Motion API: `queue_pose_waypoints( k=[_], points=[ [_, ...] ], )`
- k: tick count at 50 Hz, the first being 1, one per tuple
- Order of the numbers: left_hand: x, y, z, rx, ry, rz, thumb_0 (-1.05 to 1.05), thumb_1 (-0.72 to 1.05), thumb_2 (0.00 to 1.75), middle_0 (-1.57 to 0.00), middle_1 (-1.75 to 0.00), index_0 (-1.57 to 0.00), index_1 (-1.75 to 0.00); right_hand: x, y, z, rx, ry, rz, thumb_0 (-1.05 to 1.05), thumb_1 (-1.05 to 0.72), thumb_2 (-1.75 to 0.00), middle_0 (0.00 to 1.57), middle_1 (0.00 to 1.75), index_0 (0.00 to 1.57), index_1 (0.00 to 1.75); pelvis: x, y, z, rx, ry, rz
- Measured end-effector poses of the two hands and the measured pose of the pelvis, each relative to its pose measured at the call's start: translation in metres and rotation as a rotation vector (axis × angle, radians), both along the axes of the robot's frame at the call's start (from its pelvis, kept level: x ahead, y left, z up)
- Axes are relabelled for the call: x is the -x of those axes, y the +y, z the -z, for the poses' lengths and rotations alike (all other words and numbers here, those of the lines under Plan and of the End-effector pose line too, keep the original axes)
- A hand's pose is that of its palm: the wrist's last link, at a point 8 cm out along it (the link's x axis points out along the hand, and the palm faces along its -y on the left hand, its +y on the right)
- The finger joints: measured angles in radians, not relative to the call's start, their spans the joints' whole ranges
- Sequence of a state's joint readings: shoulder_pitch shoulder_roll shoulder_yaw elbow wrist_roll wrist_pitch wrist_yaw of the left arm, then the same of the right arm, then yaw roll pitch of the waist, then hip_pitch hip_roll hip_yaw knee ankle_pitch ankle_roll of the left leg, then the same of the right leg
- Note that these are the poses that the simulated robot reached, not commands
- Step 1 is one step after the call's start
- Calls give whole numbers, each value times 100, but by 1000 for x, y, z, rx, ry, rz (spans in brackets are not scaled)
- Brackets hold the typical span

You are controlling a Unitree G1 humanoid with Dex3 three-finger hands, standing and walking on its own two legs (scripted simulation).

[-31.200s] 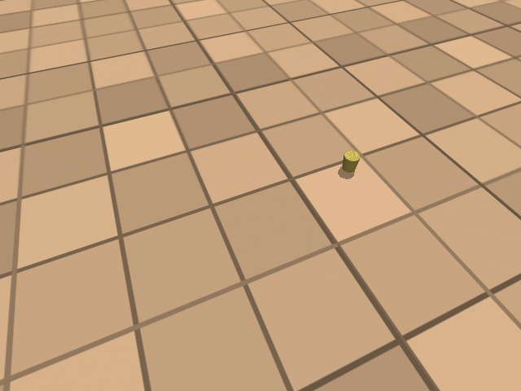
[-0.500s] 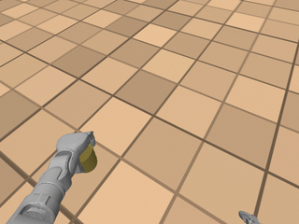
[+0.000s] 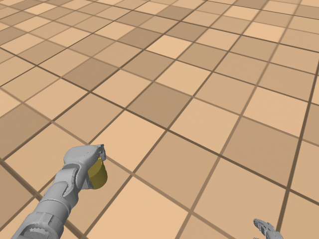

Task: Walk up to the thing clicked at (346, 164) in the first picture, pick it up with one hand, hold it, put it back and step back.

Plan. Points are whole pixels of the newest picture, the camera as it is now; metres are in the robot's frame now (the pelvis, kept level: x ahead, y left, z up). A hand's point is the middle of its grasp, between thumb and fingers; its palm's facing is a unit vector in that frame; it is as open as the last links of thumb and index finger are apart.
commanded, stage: hold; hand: left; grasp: from above
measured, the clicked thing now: (92, 172) +0.33 +0.23 -0.08
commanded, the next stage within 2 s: crouch in 1.06 s
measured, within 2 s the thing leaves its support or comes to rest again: neither
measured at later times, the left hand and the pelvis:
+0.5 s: hand (84, 176) +0.29 +0.22 -0.03, palm faces -0.44 -0.06 -0.90, open 10.4 cm; pelvis -0.01 +0.00 +0.00, yaw +0 degrees
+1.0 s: hand (85, 176) +0.29 +0.22 -0.03, palm faces -0.45 -0.05 -0.89, open 10.4 cm; pelvis -0.01 +0.00 +0.01, yaw +0 degrees
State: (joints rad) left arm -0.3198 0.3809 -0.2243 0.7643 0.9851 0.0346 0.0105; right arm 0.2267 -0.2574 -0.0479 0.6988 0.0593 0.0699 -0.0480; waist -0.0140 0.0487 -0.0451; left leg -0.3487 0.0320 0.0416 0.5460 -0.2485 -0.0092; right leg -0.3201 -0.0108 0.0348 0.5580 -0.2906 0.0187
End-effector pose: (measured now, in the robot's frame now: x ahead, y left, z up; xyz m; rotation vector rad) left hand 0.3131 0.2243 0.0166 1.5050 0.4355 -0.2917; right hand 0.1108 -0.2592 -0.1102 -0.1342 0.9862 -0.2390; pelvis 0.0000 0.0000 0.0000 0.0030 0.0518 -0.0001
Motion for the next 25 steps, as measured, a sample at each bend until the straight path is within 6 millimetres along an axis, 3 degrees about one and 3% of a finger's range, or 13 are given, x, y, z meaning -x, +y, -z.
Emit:
queue_pose_waypoints(
  k=[25],
  points=[
    [21, -1, -15, 12, -12, 15, 3, -5, 73, -40, -102, -45, -97, -3, 4, -8, -3, -56, -22, 1, -91, -90, 20, 30, 20, 30, 15, -2, -4, -3, -45, 1]
  ],
)
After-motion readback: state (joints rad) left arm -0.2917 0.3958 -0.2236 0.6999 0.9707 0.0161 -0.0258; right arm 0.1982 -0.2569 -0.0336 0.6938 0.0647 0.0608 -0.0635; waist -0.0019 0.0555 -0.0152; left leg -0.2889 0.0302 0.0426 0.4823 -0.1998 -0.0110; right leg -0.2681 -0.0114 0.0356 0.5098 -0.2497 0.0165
